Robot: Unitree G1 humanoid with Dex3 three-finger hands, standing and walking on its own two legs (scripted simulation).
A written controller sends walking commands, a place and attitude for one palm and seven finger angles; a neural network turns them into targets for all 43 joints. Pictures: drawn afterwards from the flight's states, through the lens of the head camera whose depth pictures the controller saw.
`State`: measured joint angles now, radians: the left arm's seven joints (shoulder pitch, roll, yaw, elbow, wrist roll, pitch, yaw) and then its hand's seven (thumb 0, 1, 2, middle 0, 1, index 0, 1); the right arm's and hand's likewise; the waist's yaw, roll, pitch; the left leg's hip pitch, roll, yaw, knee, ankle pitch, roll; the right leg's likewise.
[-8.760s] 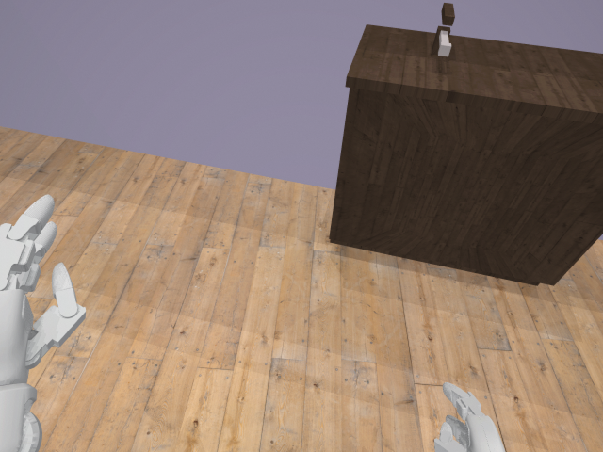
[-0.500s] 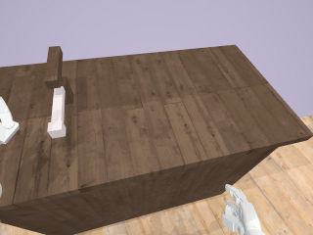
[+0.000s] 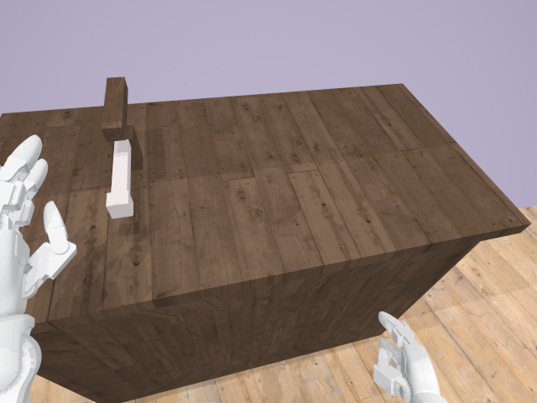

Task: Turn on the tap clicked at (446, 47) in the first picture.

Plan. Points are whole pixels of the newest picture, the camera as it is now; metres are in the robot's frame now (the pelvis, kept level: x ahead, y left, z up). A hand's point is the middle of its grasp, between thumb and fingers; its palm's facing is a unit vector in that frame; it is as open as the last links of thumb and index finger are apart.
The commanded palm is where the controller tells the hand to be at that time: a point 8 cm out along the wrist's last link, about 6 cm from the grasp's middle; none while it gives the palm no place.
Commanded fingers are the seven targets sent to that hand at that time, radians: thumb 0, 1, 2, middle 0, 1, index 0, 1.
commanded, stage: shuffle to correct the standing spot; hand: left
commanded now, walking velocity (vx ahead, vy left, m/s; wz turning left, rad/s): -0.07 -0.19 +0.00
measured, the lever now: (120, 204) +0.33 +0.26 +0.10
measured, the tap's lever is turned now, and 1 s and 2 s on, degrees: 0 0 0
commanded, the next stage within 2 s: none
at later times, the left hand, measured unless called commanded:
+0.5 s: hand (142, 241) +0.24 +0.18 +0.16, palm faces +0.27 -0.85 -0.45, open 7.4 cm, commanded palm +0.17 +0.22 +0.18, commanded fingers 0.00 0.90 0.90 -0.20 -0.30 -0.20 -0.30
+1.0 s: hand (61, 319) +0.15 +0.22 +0.17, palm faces +0.37 -0.83 -0.41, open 7.4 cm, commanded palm +0.09 +0.25 +0.18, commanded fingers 0.00 0.90 0.90 -0.20 -0.30 -0.20 -0.30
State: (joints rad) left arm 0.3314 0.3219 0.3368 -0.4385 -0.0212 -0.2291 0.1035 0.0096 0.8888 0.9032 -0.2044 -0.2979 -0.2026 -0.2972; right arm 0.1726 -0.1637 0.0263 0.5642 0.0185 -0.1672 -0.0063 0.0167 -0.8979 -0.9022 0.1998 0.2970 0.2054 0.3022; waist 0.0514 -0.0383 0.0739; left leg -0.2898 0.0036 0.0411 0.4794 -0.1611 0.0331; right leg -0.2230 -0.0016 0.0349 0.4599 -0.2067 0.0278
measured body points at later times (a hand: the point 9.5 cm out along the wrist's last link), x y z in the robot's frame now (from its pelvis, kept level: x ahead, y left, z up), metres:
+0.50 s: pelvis +0.01 -0.05 +0.00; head +0.07 -0.04 +0.45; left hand +0.22 +0.22 +0.19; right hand +0.19 -0.30 -0.07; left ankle +0.06 +0.10 -0.74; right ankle +0.03 -0.14 -0.74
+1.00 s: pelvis -0.07 -0.03 -0.01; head -0.03 -0.01 +0.44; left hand +0.13 +0.26 +0.19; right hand +0.10 -0.25 -0.09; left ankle +0.06 +0.10 -0.74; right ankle -0.06 -0.15 -0.70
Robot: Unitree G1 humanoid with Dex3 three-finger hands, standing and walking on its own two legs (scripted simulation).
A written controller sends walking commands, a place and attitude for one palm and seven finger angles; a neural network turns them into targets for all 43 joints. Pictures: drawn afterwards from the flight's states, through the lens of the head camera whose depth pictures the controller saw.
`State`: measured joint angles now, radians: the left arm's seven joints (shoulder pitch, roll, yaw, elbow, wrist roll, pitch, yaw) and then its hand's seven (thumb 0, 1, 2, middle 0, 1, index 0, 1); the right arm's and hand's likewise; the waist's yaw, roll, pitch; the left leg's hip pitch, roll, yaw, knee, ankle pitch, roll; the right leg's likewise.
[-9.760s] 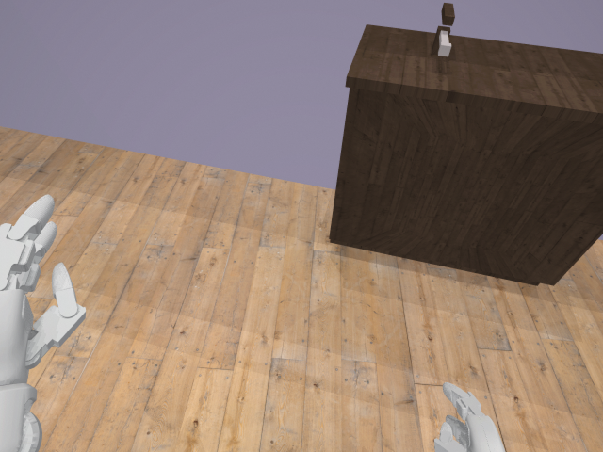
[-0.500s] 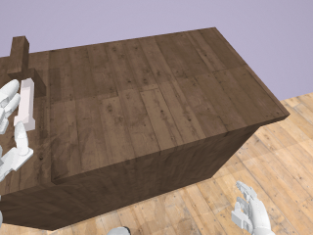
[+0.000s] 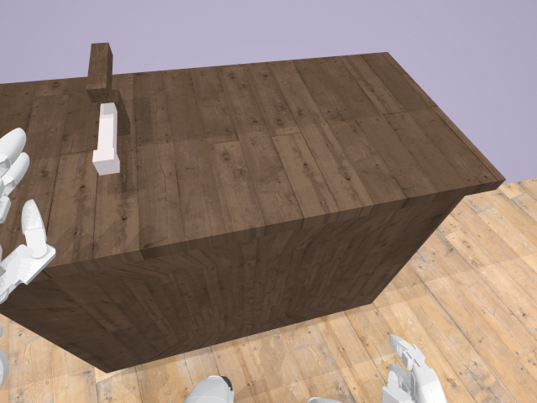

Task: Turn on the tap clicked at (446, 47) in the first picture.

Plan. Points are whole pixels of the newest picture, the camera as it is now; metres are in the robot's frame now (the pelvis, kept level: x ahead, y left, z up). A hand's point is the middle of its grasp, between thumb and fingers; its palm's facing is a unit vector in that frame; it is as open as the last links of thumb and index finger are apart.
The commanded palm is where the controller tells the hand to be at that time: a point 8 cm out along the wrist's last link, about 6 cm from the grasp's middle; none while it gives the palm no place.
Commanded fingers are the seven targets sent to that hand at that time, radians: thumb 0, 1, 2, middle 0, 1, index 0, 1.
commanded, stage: shuffle to correct the standing spot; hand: left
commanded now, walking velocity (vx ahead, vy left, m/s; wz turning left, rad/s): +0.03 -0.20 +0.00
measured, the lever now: (106, 161) +0.40 +0.28 +0.12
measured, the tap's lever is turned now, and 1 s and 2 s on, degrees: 0 0 0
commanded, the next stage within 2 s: come to a stop and stand still in 1.14 s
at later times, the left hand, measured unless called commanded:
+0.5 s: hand (87, 298) +0.18 +0.19 +0.18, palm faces +0.25 -0.89 -0.39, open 7.5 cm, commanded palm +0.11 +0.25 +0.19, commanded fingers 0.00 0.90 0.90 -0.20 -0.30 -0.20 -0.30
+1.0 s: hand (173, 298) +0.18 +0.12 +0.19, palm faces +0.30 -0.88 -0.37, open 7.5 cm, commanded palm +0.13 +0.17 +0.19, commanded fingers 0.00 0.90 0.90 -0.20 -0.30 -0.20 -0.30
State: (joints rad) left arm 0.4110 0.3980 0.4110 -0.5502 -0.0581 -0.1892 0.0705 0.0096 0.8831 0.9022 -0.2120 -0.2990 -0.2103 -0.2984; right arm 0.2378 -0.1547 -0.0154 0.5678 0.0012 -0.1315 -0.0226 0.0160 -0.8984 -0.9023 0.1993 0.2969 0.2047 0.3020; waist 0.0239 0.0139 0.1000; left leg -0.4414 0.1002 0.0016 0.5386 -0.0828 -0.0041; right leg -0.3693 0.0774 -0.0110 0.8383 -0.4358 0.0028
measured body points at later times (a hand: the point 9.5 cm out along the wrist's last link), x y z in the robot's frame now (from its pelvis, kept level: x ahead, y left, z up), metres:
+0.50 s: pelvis -0.07 -0.02 +0.00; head -0.02 +0.01 +0.44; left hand +0.16 +0.24 +0.20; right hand +0.09 -0.26 -0.06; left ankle -0.04 +0.10 -0.73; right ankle -0.06 -0.12 -0.64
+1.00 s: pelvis -0.05 -0.10 +0.00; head -0.01 -0.06 +0.45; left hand +0.16 +0.16 +0.20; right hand +0.09 -0.36 -0.06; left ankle -0.04 +0.03 -0.72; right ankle -0.05 -0.17 -0.73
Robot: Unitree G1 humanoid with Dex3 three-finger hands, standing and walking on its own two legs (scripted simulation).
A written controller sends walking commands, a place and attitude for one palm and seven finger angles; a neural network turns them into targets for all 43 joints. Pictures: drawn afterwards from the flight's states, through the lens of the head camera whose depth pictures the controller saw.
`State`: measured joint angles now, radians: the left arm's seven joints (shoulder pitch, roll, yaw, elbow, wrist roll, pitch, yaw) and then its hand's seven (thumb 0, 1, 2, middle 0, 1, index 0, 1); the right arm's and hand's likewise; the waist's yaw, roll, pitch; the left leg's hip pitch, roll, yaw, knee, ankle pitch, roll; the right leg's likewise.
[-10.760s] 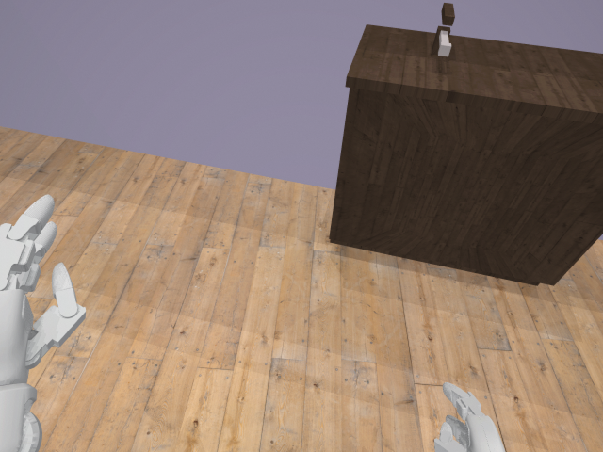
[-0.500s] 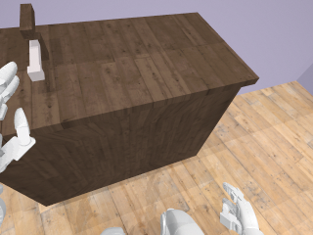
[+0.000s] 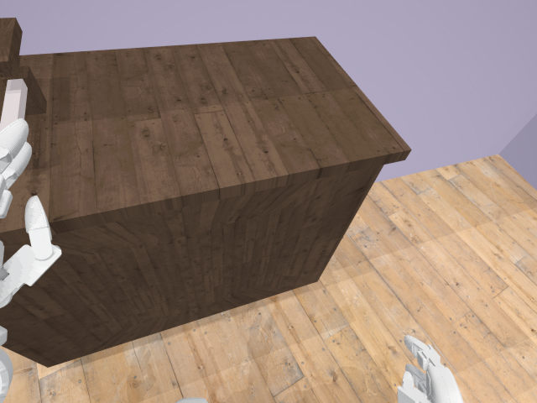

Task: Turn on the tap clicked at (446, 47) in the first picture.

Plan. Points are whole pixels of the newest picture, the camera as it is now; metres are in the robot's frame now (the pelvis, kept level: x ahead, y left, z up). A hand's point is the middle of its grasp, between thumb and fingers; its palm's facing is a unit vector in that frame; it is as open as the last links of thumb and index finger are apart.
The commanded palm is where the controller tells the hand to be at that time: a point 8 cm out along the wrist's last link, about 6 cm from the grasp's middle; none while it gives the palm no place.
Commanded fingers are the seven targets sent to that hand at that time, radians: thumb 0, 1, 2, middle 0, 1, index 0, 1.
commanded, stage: shuffle to correct the standing spot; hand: left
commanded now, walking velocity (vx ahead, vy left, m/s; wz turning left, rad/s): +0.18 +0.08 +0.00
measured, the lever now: (10, 135) +0.42 +0.41 +0.11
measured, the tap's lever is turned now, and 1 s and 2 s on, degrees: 0 0 0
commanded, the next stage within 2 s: come to a stop and stand still in 0.14 s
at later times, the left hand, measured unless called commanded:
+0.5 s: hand (75, 193) +0.29 +0.24 +0.18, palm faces +0.44 -0.81 -0.39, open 7.5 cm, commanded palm +0.22 +0.28 +0.19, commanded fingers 0.00 0.90 0.90 -0.20 -0.30 -0.20 -0.30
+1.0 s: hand (52, 157) +0.31 +0.27 +0.21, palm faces +0.46 -0.77 -0.44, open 7.5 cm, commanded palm +0.24 +0.28 +0.19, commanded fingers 0.00 0.90 0.90 -0.20 -0.30 -0.20 -0.30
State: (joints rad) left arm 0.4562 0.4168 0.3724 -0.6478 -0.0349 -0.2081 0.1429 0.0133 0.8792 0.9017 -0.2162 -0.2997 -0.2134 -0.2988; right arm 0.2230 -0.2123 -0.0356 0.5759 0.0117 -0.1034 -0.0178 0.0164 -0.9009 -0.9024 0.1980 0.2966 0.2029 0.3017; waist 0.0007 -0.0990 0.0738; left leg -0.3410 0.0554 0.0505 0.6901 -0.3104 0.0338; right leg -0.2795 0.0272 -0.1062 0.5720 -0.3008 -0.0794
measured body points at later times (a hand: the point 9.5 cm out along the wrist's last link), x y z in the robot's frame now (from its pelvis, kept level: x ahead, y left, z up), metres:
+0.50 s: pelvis +0.08 -0.01 +0.00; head +0.13 +0.01 +0.45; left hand +0.26 +0.28 +0.20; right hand +0.25 -0.23 -0.09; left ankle +0.13 +0.13 -0.72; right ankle +0.10 -0.11 -0.73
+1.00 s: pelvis +0.09 +0.00 +0.01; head +0.12 +0.01 +0.46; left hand +0.28 +0.31 +0.23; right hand +0.29 -0.20 -0.07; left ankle +0.13 +0.14 -0.73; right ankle +0.10 -0.11 -0.73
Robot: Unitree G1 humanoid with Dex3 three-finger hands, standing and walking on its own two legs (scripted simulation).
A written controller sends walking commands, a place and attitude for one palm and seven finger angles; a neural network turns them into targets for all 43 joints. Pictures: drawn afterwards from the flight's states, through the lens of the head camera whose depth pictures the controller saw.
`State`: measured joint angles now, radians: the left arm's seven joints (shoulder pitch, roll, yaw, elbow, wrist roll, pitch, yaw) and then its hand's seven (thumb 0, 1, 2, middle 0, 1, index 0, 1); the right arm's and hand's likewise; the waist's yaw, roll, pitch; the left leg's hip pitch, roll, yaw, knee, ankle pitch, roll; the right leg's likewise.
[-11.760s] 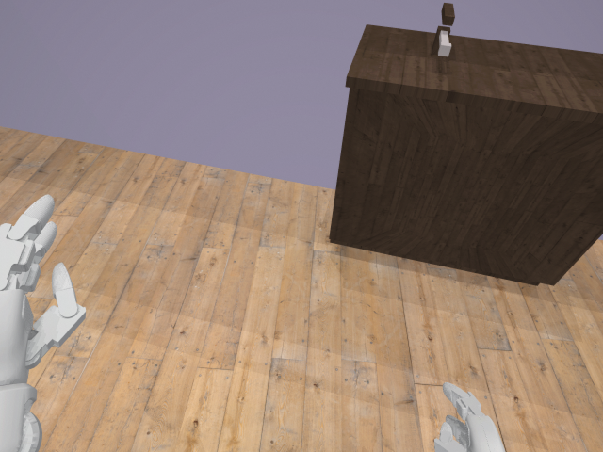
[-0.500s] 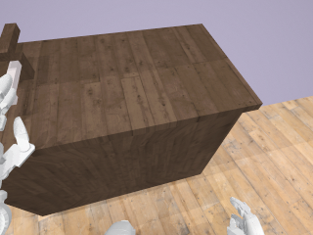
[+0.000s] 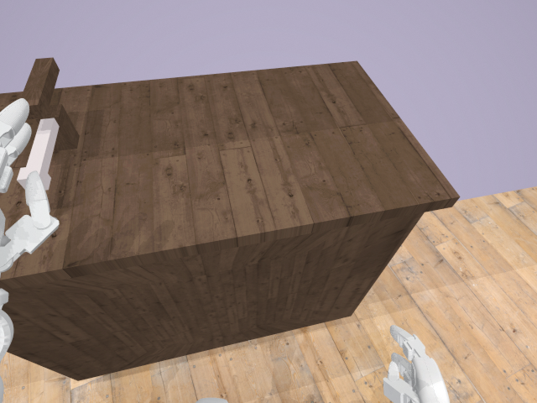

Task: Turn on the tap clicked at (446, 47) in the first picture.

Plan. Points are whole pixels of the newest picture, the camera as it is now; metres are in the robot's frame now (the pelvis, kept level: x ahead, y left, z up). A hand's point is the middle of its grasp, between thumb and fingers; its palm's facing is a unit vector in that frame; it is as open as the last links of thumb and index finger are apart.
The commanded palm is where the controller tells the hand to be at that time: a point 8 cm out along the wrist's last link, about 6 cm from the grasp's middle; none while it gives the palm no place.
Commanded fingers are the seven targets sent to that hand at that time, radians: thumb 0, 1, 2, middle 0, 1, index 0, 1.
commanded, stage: come to a stop and stand still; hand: left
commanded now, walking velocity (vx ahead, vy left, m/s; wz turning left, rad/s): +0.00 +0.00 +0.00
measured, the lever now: (34, 179) +0.35 +0.40 +0.10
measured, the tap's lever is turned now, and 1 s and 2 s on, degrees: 0 0 0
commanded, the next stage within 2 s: look again from close up in 0.68 s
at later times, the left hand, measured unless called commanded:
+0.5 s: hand (19, 231) +0.23 +0.30 +0.18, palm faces +0.42 -0.83 -0.37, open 7.4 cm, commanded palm +0.16 +0.33 +0.18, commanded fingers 0.00 0.90 0.90 -0.20 -0.30 -0.20 -0.30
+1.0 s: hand (35, 239) +0.23 +0.29 +0.17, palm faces +0.38 -0.85 -0.35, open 7.4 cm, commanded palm +0.17 +0.32 +0.18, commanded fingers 0.00 0.90 0.90 -0.20 -0.30 -0.20 -0.30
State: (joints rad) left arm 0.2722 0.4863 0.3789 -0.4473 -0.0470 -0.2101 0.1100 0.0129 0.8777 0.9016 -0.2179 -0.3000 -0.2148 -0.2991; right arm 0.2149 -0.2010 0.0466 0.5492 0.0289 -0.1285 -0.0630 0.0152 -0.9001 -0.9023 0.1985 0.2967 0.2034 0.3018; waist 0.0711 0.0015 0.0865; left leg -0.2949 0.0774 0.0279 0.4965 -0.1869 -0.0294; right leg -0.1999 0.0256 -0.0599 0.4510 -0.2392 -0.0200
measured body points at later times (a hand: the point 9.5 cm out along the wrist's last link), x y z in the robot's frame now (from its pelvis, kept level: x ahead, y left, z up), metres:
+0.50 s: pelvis +0.00 +0.05 +0.00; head +0.04 +0.08 +0.45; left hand +0.20 +0.34 +0.20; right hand +0.16 -0.17 -0.07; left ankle +0.05 +0.14 -0.74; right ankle +0.00 -0.10 -0.74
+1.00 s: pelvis +0.00 +0.05 +0.00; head +0.03 +0.07 +0.45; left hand +0.20 +0.33 +0.19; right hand +0.18 -0.18 -0.07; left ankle +0.05 +0.14 -0.74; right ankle +0.00 -0.11 -0.74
